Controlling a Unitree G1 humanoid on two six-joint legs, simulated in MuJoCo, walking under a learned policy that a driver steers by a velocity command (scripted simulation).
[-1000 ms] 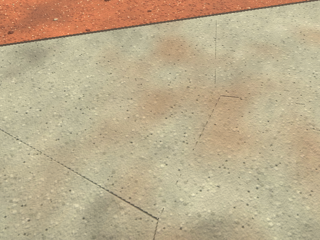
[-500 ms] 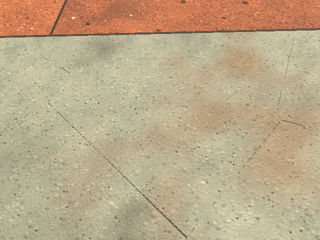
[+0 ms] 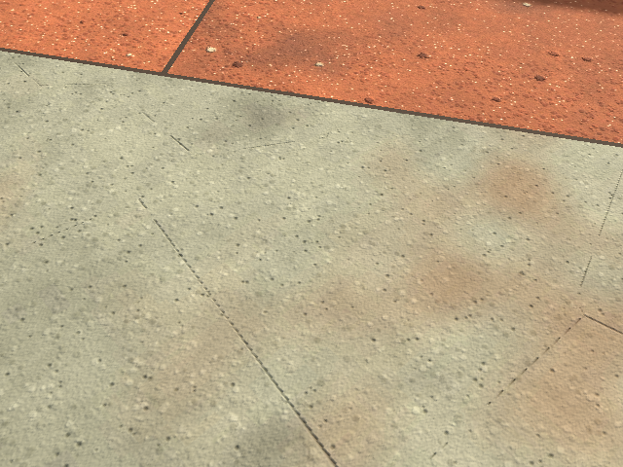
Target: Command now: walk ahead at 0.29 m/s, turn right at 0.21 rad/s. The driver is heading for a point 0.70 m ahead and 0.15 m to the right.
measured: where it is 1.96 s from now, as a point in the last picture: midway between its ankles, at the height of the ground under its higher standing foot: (405, 394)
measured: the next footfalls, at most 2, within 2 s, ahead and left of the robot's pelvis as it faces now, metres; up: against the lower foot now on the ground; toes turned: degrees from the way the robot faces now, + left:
right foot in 0.36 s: +0.25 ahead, -0.21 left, +0.00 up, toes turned -15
left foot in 0.90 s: +0.69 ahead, -0.10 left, +0.00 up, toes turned -6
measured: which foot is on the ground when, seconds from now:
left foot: down 0.00-0.36, up 0.38-0.88, down 0.90-1.00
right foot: up 0.00-0.34, down 0.36-0.92, up 0.94-1.00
